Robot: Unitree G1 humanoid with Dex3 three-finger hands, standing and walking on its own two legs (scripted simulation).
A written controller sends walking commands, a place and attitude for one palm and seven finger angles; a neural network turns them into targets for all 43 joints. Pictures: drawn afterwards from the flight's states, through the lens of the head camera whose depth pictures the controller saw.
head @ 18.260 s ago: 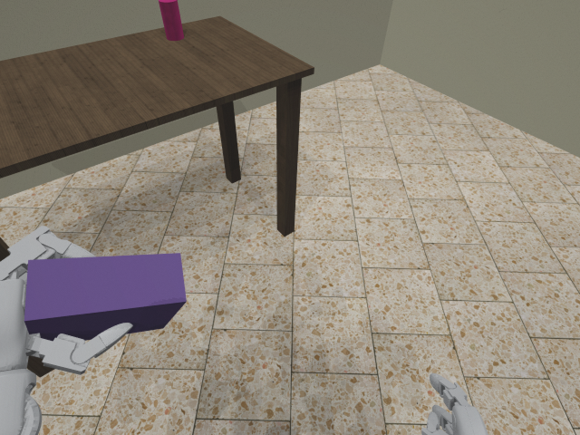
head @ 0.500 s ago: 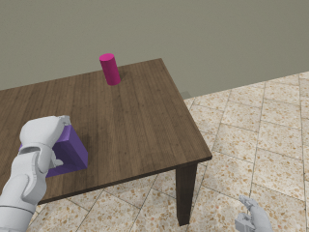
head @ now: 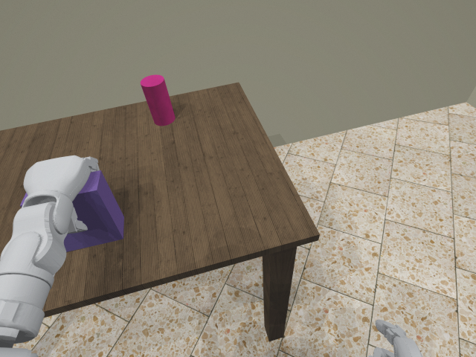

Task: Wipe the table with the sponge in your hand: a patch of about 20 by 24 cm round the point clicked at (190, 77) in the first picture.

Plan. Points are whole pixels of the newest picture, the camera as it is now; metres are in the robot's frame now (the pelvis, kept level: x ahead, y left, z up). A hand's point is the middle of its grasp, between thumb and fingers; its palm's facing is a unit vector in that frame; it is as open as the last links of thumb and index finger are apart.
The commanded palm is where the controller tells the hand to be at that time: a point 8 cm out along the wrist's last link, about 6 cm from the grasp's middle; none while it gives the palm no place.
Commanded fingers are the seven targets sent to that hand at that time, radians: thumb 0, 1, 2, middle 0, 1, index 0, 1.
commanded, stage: wipe forward along the first lane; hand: left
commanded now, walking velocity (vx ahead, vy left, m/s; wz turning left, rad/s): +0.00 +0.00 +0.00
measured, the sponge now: (84, 221) +0.32 +0.32 +0.05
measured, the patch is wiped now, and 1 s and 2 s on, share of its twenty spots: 0.30 0.45 0.65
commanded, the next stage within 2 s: slide across to the middle lane in 0.76 s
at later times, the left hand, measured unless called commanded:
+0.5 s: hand (80, 174) +0.39 +0.34 +0.11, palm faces -0.12 +0.03 -0.99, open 9.7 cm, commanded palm +0.38 +0.34 +0.14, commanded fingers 0.00 0.10 1.30 -1.20 -1.60 -1.20 -1.60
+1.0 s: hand (78, 158) +0.43 +0.37 +0.11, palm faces -0.13 +0.04 -0.99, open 9.7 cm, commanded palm +0.42 +0.35 +0.15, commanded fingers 0.00 0.10 1.30 -1.20 -1.60 -1.20 -1.60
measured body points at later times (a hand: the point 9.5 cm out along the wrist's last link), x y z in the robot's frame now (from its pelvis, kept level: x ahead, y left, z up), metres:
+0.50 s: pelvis +0.00 +0.01 +0.00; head +0.03 -0.02 +0.44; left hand +0.39 +0.33 +0.16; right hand +0.11 -0.26 -0.14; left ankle +0.02 +0.13 -0.74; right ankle -0.01 -0.10 -0.74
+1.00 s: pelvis +0.02 +0.03 +0.00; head +0.07 +0.01 +0.44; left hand +0.43 +0.36 +0.16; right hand +0.08 -0.26 -0.13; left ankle +0.02 +0.13 -0.74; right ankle -0.01 -0.10 -0.74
